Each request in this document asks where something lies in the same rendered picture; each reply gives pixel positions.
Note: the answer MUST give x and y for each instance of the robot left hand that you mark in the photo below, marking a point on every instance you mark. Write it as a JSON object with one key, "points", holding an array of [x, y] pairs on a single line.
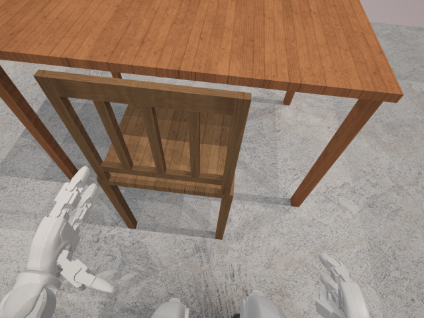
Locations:
{"points": [[60, 228]]}

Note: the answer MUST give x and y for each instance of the chair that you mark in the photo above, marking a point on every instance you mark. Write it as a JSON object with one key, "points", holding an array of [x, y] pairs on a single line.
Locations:
{"points": [[172, 138]]}

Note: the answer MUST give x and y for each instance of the robot right shin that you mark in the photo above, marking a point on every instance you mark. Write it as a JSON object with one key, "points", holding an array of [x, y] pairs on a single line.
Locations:
{"points": [[256, 293]]}

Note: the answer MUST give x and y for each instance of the robot left forearm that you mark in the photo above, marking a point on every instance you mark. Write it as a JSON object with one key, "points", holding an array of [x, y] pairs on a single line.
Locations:
{"points": [[33, 296]]}

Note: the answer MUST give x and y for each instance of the robot left thigh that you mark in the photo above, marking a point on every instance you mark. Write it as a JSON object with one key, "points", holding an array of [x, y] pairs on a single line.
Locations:
{"points": [[172, 309]]}

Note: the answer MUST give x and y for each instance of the robot right hand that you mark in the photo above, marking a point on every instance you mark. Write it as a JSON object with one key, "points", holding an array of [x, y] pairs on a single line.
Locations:
{"points": [[347, 298]]}

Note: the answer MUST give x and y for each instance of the table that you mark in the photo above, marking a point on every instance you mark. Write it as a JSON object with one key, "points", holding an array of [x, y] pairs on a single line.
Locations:
{"points": [[325, 47]]}

